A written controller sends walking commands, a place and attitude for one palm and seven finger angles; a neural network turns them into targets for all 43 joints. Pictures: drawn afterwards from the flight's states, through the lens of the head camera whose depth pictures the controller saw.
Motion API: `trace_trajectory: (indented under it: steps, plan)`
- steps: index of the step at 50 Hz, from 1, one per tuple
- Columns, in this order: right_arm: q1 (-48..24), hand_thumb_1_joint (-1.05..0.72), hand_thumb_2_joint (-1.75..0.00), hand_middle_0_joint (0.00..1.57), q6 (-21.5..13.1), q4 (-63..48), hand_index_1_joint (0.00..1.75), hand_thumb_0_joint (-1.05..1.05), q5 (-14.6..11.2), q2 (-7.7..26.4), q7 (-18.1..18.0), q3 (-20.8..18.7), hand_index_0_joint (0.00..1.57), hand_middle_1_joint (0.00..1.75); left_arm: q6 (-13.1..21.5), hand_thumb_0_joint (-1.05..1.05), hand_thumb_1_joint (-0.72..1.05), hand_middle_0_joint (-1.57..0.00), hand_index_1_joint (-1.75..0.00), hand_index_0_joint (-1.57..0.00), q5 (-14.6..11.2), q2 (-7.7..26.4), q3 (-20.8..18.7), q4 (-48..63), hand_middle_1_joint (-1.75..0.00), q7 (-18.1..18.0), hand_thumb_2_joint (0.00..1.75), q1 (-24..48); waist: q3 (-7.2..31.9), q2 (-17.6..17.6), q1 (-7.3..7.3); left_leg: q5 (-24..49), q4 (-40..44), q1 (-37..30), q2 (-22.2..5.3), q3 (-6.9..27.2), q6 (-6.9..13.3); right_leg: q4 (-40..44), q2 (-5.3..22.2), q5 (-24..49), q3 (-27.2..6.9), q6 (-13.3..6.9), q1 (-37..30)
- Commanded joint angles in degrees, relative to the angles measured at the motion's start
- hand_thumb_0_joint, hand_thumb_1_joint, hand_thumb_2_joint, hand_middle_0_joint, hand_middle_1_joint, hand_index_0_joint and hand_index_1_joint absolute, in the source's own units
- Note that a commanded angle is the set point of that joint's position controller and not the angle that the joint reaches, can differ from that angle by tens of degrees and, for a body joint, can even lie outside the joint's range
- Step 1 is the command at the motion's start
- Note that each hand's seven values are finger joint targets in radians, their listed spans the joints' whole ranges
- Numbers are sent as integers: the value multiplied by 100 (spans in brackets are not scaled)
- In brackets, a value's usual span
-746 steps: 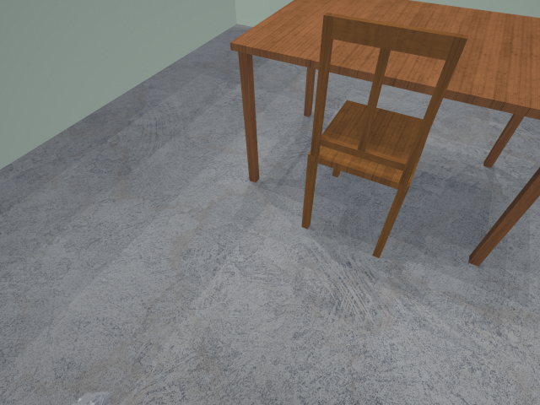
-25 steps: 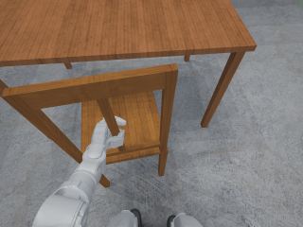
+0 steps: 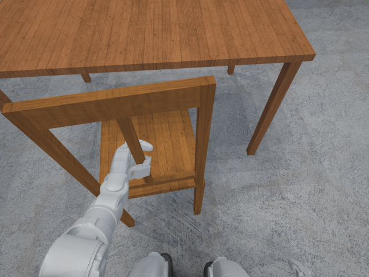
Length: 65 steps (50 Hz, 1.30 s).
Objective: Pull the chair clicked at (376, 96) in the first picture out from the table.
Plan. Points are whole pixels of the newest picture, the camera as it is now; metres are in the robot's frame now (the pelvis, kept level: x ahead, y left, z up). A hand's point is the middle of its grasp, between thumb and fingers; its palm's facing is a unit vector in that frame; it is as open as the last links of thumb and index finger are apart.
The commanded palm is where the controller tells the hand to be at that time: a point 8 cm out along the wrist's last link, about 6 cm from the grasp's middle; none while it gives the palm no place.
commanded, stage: step backward, pulling the chair out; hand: left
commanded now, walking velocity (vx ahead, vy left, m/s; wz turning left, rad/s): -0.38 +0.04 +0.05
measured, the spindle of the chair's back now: (138, 155) +0.40 +0.12 -0.05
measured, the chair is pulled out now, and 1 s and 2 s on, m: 0.19 0.24 0.45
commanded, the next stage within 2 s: none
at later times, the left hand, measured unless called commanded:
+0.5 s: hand (145, 166) +0.37 +0.10 -0.05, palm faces -0.10 -0.98 -0.16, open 5.5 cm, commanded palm +0.38 +0.16 -0.04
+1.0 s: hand (143, 182) +0.33 +0.10 -0.05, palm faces -0.04 -0.99 -0.15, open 5.5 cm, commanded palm +0.32 +0.16 -0.05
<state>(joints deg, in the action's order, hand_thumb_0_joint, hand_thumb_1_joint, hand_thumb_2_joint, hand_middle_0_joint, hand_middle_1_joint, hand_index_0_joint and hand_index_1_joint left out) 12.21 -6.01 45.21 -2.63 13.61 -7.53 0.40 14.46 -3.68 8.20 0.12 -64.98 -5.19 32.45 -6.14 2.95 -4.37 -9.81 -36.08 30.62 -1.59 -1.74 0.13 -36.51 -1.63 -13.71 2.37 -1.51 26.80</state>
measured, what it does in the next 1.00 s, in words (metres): steps on the spot: left foot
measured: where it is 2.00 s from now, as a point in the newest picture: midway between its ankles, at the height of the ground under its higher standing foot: outside the picture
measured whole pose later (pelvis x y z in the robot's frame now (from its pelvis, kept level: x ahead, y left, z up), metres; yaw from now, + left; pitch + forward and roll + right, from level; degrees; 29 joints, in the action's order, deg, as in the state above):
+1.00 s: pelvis -0.06 +0.00 +0.01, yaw +3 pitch +5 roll +1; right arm 10.5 -2.3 45.2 -2.1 16.9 -7.2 -0.3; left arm 9.3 -3.2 8.1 -2.5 -60.5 -4.6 35.9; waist -10.3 1.7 -6.6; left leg -26.1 -42.8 24.1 0.5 3.8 -3.0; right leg -30.7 1.9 -10.7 1.7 -0.3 24.8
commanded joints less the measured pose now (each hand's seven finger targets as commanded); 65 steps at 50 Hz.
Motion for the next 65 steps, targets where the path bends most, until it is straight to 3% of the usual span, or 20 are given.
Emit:
trace_trajectory:
  steps: [1,6,11,14,17,20,22,25,29,32,37,39,41,45,50,54,55,56,60,65]
  plan:
    - [337,-90,-90,20,-187,-422,30,0,-18,837,-109,-259,20,30,406,0,90,-50,-145,-50,163,1240,-86,1208,-145,-156,90,2161,2468,-508,100,101,146,-1651,-287,476,-70,1279,1191,297,-986,18,-561]
    - [246,-90,-90,20,-114,-467,30,0,-9,884,-125,-238,20,30,394,0,90,-50,-145,-50,122,1006,7,1351,-145,-100,90,2210,2653,172,187,998,836,-1640,-951,1269,321,187,478,220,-506,197,-731]
    - [244,-90,-90,20,-54,-506,30,0,20,809,-117,-239,20,30,305,0,90,-50,-145,-50,94,981,23,1445,-145,-51,90,2225,2545,288,217,850,786,-1369,-1055,1250,375,174,483,54,-585,135,-937]
    - [257,-90,-90,20,-72,-566,30,0,-10,825,-143,-272,20,30,290,0,90,-50,-145,-50,72,1190,-58,1464,-145,-70,90,2158,2472,-198,198,89,427,-985,-684,916,184,749,837,-15,-1041,30,-1155]
    - [320,-90,-90,20,-105,-489,30,0,-43,772,-99,-277,20,30,282,0,90,-50,-145,-50,112,1296,-60,1324,-145,-124,90,2098,2418,-891,157,-994,-719,-1222,18,400,-200,1793,1884,174,-1884,-347,-843]
    - [249,-90,-90,20,-89,-412,30,0,13,822,-92,-223,20,30,179,0,90,-50,-145,-50,164,1305,-148,1323,-145,-109,90,2003,2495,-819,195,-1306,-951,-885,96,685,-231,1414,2068,2251,-1525,-597,-1585]
    - [286,-90,-90,20,-96,-338,30,0,39,840,-128,-183,20,30,132,0,90,-50,-145,-50,162,1192,-140,1350,-145,-76,90,2048,2617,-827,154,-566,46,-1111,-64,705,-204,846,1758,3374,-979,-354,-1964]
    - [367,-90,-90,20,-20,-396,30,0,12,972,-127,-273,20,30,110,0,90,-50,-145,-50,123,918,9,1360,-145,-22,90,2145,2666,-305,180,2807,735,-1993,-807,1077,132,328,710,2580,-421,244,-1425]
    - [359,-90,-90,20,107,-512,30,0,231,756,30,-304,20,30,190,0,90,-50,-145,-50,229,682,33,1678,-145,51,90,2491,3007,847,137,4582,652,-3081,-1446,1840,533,-630,366,-633,-424,142,-367]
    - [510,-90,-90,20,115,-490,30,0,258,678,169,-328,20,30,254,0,90,-50,-145,-50,286,612,7,1597,-145,48,90,2437,2979,583,72,5523,208,-3681,-1508,1751,613,-171,351,-380,-495,106,-270]
    - [529,-90,-90,20,115,-482,30,0,199,753,209,-333,20,30,315,0,90,-50,-145,-50,335,873,-159,1566,-145,62,90,2236,2913,608,81,4409,-30,-2646,-1175,1275,331,593,481,1723,-567,81,-1346]
    - [508,-90,-90,20,134,-548,30,0,52,790,110,-390,20,30,260,0,90,-50,-145,-50,212,1302,-399,1462,-145,29,90,1970,3255,-377,91,2488,-342,-1624,-719,877,-41,702,1025,3764,-949,-108,-2402]
    - [214,-90,-90,20,105,-669,30,0,-7,749,55,-337,20,30,182,0,90,-50,-145,-50,178,1420,-404,1451,-145,31,90,1979,3084,-723,190,-1381,-1233,-723,15,603,-326,973,2082,4806,-1695,-603,-2622]
    - [62,-90,-90,20,125,-547,30,0,90,740,-3,-206,20,30,-146,0,90,-50,-145,-50,198,1411,-500,1480,-145,-5,90,1888,2827,-776,244,-1960,-1433,-397,29,904,-326,837,2291,4895,-1343,-701,-2708]
    - [240,-90,-90,20,348,-494,30,0,52,896,-128,-235,20,30,-457,0,90,-50,-145,-50,115,1048,-213,1608,-145,-20,90,1872,2982,-1008,175,-989,314,-1071,-40,463,-331,747,1982,5370,-871,-370,-3140]
    - [369,-90,-90,20,549,-675,30,0,-58,1038,-148,-380,20,30,-463,0,90,-50,-145,-50,39,614,247,1899,-145,82,90,2152,3130,-814,55,2420,938,-2561,-645,251,-137,633,1011,3964,-282,230,-2263]
    - [318,-90,-90,20,595,-797,30,0,31,949,-144,-354,20,30,-409,0,90,-50,-145,-50,78,444,336,2107,-145,97,90,2338,3203,-92,-6,3244,859,-2821,-749,359,-89,388,880,3846,-166,252,-2029]
    - [221,-90,-90,20,645,-873,30,0,109,878,-99,-343,20,30,-345,0,90,-50,-145,-50,128,387,386,2264,-145,114,90,2481,3161,581,-1,3804,796,-2906,-874,521,-49,165,790,3234,-121,256,-1730]
    - [212,-90,-90,20,680,-943,30,0,194,772,95,-384,20,30,-184,0,90,-50,-145,-50,169,476,111,2004,-145,115,90,2307,2593,1011,158,3724,919,-2616,-1465,1037,420,-390,361,-388,-169,150,-967]
    - [476,-90,-90,20,425,-525,30,0,134,798,157,-377,20,30,108,0,90,-50,-145,-50,275,774,15,1633,-145,82,90,2556,2524,233,79,3052,-82,-2253,-889,405,-64,908,809,3267,-524,46,-1786]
